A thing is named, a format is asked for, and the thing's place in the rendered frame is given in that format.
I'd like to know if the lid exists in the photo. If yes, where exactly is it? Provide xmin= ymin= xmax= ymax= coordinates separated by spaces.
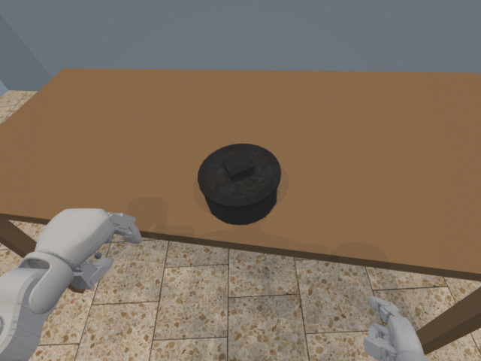
xmin=198 ymin=144 xmax=281 ymax=208

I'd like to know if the left robot hand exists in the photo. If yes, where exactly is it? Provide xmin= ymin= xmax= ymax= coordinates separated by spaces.
xmin=34 ymin=208 xmax=142 ymax=290

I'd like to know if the right robot hand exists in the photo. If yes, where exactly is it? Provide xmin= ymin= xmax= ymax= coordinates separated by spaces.
xmin=364 ymin=296 xmax=424 ymax=361

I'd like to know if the pot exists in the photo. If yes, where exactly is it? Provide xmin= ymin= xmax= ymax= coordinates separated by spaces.
xmin=205 ymin=189 xmax=277 ymax=225

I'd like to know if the left robot forearm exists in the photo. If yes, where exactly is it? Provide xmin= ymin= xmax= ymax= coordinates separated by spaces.
xmin=0 ymin=252 xmax=74 ymax=361

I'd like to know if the table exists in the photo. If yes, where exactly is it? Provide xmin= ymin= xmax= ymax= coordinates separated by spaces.
xmin=0 ymin=68 xmax=481 ymax=355

